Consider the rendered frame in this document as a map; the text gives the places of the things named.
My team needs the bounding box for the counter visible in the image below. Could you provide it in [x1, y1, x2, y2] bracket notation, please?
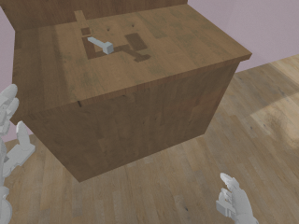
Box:
[0, 0, 252, 183]

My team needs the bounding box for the right robot hand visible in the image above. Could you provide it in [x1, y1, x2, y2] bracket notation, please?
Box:
[216, 173, 253, 221]

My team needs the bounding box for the right robot forearm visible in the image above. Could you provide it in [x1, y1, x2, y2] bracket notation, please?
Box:
[235, 214, 259, 224]

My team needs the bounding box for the left robot hand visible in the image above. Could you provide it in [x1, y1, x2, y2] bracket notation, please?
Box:
[0, 84, 36, 187]

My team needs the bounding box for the left robot forearm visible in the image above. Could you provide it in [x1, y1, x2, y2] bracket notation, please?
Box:
[0, 186, 13, 224]

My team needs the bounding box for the tap lever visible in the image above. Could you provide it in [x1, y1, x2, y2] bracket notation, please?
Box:
[88, 36, 114, 55]

